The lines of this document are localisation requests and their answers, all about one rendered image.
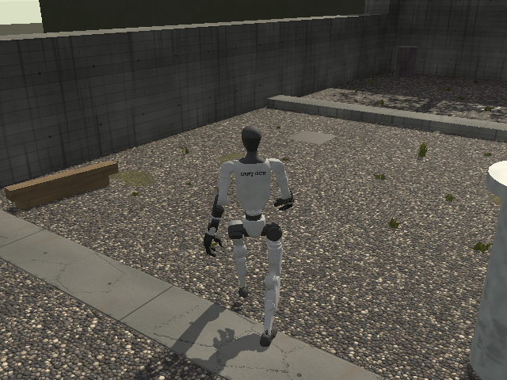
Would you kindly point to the left robot hand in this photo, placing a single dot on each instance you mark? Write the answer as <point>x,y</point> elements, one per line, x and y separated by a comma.
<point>207,243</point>

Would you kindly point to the right robot upper arm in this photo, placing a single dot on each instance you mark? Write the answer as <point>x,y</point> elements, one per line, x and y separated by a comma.
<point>281,178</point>

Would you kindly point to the robot torso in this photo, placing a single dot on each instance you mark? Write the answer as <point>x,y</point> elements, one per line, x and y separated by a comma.
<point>253,192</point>

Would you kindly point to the robot head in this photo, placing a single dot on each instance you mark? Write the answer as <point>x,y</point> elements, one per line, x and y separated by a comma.
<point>251,137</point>

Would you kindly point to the left robot forearm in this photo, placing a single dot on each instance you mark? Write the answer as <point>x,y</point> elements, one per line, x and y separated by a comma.
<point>216,216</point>

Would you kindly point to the right robot hand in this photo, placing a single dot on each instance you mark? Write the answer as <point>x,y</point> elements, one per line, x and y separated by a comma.
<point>280,202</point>

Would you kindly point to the left robot upper arm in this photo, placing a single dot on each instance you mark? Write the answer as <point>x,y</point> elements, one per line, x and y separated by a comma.
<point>227,169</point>

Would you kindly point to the right robot forearm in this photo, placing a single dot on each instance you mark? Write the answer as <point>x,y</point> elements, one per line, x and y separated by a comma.
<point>289,200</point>

